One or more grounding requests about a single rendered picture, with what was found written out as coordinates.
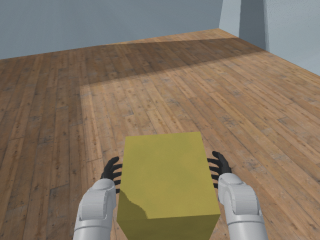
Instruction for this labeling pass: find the robot left hand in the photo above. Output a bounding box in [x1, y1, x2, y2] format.
[100, 156, 123, 194]

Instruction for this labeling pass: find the left robot forearm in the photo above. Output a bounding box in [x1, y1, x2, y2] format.
[73, 178, 117, 240]

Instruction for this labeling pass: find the carton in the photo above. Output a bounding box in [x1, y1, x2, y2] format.
[116, 131, 221, 240]

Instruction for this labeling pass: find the robot right hand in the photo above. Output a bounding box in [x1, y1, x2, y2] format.
[207, 151, 232, 189]

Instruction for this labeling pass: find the right robot forearm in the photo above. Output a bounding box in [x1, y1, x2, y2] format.
[218, 173, 269, 240]

